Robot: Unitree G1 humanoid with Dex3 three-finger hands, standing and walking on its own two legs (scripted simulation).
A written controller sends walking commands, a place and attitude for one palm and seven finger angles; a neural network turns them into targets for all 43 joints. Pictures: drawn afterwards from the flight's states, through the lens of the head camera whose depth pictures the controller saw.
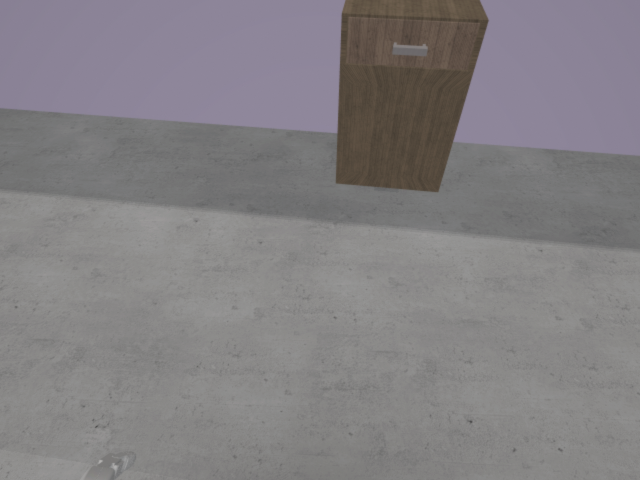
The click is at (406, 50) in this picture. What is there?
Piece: drawer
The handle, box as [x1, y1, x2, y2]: [392, 42, 427, 55]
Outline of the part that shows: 394,42 392,51 393,54 426,55 427,46 425,44 423,44 422,46 397,45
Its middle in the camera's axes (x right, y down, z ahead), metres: +0.32 -0.69 +1.39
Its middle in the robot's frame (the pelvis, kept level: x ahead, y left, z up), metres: +1.51 -0.26 -0.09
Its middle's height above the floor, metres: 0.68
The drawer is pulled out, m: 0.00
